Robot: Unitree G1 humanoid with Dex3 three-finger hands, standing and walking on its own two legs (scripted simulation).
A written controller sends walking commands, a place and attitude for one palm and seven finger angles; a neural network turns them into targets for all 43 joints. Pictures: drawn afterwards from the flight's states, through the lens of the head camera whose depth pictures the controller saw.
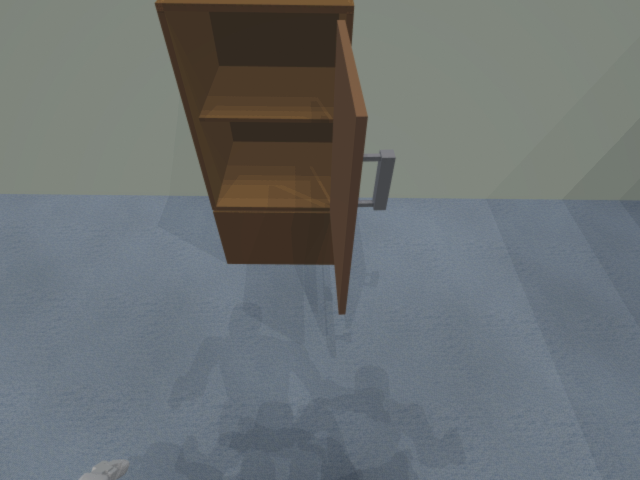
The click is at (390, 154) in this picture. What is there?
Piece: cupboard door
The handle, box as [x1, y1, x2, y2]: [358, 149, 395, 209]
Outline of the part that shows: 392,149 380,150 380,152 377,154 363,155 363,161 377,160 378,165 373,198 371,200 358,200 358,206 372,206 374,209 385,209 395,158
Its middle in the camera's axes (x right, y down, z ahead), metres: +0.10 -0.11 +0.75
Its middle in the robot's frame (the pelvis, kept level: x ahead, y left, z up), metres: +0.64 -0.06 -0.01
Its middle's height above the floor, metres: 0.76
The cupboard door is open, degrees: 93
